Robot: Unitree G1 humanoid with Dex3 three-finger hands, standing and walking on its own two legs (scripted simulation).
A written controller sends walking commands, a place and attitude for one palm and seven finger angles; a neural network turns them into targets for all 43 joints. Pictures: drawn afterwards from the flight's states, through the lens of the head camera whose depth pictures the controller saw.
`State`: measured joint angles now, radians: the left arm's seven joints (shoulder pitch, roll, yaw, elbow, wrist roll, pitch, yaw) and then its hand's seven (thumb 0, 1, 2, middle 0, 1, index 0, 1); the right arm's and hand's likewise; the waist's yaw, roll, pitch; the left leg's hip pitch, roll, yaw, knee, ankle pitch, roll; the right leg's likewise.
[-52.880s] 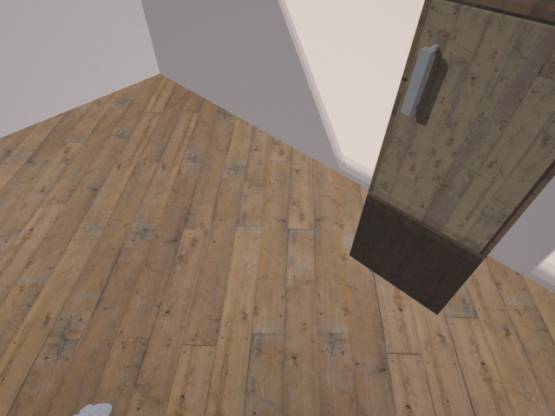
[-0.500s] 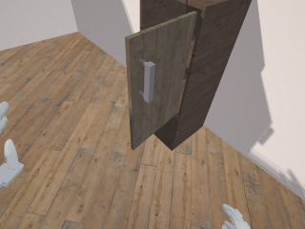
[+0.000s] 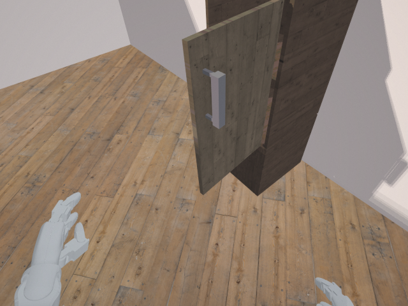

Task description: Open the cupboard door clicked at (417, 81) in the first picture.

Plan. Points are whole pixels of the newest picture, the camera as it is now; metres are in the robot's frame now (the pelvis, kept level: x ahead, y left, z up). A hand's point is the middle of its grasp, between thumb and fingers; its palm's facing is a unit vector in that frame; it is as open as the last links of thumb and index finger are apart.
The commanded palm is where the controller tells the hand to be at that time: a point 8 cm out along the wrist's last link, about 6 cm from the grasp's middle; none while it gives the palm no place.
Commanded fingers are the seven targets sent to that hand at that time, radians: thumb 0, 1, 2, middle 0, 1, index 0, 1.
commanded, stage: let the arm hang, fingers relaxed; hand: left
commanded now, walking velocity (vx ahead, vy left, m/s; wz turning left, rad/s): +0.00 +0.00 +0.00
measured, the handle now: (212, 98) +0.59 +0.00 +0.10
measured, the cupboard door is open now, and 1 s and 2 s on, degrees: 96 96 96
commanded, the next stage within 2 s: look to check the result in 0.98 s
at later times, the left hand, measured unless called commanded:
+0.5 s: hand out of the picture -0.02 +0.16 -0.16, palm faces +0.07 -0.97 -0.21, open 7.3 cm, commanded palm none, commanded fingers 0.00 0.90 0.90 -0.20 -0.30 -0.20 -0.30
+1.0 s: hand out of the picture -0.01 +0.15 -0.16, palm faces +0.08 -0.98 -0.17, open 7.4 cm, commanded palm none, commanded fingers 0.00 0.90 0.90 -0.20 -0.30 -0.20 -0.30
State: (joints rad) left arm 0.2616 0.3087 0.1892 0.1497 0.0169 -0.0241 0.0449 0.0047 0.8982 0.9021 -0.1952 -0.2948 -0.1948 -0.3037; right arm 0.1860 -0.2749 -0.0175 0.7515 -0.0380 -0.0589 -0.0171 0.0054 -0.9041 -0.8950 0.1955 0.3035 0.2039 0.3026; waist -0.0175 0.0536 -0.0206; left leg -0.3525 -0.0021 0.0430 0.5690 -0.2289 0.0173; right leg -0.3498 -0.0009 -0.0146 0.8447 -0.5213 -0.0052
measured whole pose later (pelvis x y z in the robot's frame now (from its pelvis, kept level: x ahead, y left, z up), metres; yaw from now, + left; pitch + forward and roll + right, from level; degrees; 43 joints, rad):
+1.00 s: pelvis +0.01 +0.00 +0.01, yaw +1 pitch -2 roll +0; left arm 0.31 0.10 0.00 1.16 0.00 -0.01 0.04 0.01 0.91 0.90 -0.20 -0.29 -0.20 -0.30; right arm 0.31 -0.11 0.00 1.16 -0.02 0.00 -0.04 0.00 -0.91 -0.89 0.19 0.30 0.20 0.30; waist -0.01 0.02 0.03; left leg -0.20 0.00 0.03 0.42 -0.20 0.01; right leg -0.12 0.01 -0.03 0.42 -0.28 -0.02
